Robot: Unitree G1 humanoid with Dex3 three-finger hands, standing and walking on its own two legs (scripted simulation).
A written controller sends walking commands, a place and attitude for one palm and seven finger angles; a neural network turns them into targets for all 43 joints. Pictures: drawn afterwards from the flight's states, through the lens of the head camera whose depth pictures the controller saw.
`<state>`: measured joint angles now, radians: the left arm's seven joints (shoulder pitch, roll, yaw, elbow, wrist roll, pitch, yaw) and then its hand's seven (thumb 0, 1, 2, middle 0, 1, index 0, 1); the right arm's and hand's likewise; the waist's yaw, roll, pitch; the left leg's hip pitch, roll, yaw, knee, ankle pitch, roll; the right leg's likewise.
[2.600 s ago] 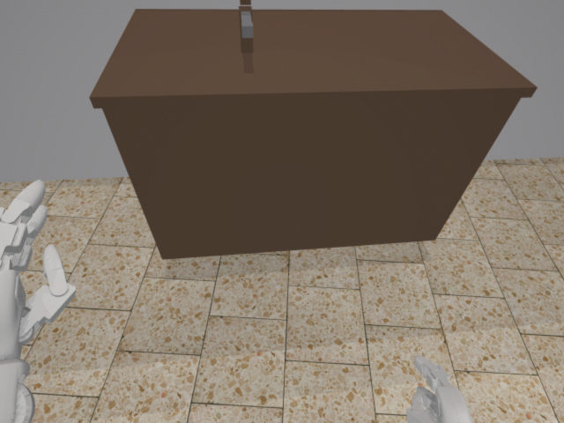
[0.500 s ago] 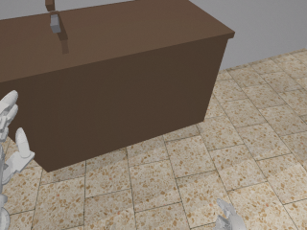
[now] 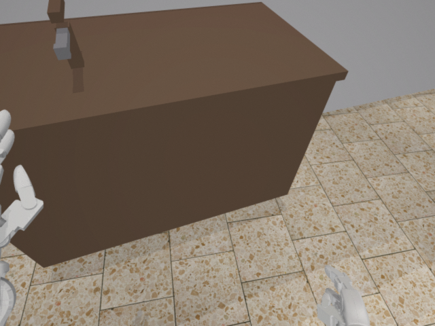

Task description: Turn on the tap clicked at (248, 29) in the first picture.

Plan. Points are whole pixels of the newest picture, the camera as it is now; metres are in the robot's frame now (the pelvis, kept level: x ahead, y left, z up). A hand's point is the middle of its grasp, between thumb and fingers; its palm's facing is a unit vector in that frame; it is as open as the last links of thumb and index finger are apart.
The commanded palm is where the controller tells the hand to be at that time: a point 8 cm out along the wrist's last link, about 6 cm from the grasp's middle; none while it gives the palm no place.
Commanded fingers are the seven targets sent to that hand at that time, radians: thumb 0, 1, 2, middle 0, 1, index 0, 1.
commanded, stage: take the last steps up to it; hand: left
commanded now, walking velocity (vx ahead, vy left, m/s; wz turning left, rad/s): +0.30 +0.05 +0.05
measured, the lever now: (62, 51) +0.65 +0.40 +0.16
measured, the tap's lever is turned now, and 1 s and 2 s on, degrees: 0 0 0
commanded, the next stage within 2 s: come to a stop and stand still in 0.84 s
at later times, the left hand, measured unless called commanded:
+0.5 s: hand (83, 143) +0.33 +0.23 +0.19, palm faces +0.43 -0.81 -0.40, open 7.4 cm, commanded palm +0.28 +0.27 +0.19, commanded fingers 0.00 0.90 0.90 -0.20 -0.30 -0.20 -0.30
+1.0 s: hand (106, 112) +0.42 +0.22 +0.18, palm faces +0.45 -0.79 -0.42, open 7.4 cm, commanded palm +0.36 +0.26 +0.19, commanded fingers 0.00 0.90 0.90 -0.20 -0.30 -0.20 -0.30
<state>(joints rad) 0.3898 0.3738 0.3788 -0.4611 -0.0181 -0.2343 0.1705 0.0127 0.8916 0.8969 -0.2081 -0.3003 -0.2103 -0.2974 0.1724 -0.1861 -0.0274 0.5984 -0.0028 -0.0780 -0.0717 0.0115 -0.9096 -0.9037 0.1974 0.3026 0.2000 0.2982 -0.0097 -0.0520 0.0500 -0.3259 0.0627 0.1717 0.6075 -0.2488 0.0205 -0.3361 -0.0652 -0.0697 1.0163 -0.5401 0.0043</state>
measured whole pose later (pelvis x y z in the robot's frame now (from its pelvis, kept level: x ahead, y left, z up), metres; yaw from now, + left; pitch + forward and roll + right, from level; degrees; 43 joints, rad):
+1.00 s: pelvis +0.21 -0.03 +0.01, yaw +3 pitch -1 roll +1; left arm 0.46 0.32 0.35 -0.46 -0.01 -0.22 0.15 0.01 0.89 0.90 -0.21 -0.30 -0.21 -0.30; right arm 0.20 -0.22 0.00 0.66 -0.01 -0.04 -0.06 0.01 -0.91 -0.90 0.20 0.30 0.20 0.30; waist 0.00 0.01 0.06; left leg -0.43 0.06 0.08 0.87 -0.37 -0.02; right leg -0.25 -0.08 -0.17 0.54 -0.26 -0.03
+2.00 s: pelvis +0.16 +0.02 +0.02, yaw +0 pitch -5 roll -3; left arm 0.36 0.38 0.37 -0.43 -0.01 -0.23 0.10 0.01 0.89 0.90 -0.21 -0.30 -0.21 -0.30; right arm 0.24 -0.18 0.03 0.57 -0.01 -0.17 -0.01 0.01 -0.91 -0.90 0.20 0.30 0.20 0.30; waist 0.01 -0.03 0.07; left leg -0.30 0.00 0.00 0.48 -0.16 0.04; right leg -0.22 0.03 0.00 0.45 -0.27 -0.01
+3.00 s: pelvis +0.08 +0.14 +0.01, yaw +2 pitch -1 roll +1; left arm 0.41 0.40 0.39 -0.48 -0.04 -0.19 0.12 0.02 0.89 0.90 -0.21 -0.30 -0.21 -0.30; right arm 0.22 -0.16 0.00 0.59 -0.01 -0.16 -0.02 0.01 -0.91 -0.90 0.20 0.30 0.20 0.30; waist 0.00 -0.05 0.07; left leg -0.24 0.02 0.02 0.47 -0.22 -0.02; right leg -0.23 0.01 -0.01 0.57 -0.38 0.00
